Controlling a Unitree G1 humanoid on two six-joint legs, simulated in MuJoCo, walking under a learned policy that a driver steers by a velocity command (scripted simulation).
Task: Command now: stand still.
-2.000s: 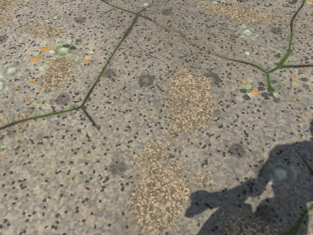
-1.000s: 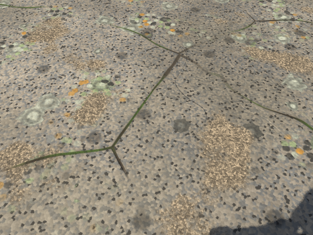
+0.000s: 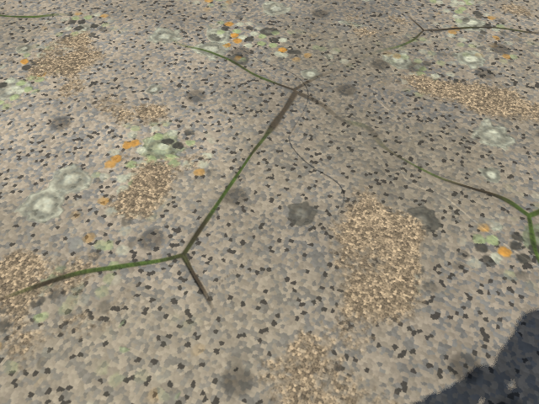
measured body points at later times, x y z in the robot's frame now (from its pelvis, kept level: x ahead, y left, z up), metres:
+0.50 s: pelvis +0.00 +0.00 +0.00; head +0.02 +0.00 +0.45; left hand +0.03 +0.24 -0.16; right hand -0.03 -0.23 -0.16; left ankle -0.04 +0.12 -0.73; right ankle +0.04 -0.14 -0.73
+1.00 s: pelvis +0.02 -0.01 +0.00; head +0.02 -0.01 +0.45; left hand +0.03 +0.23 -0.16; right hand -0.04 -0.23 -0.16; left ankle -0.04 +0.12 -0.73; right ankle +0.04 -0.14 -0.73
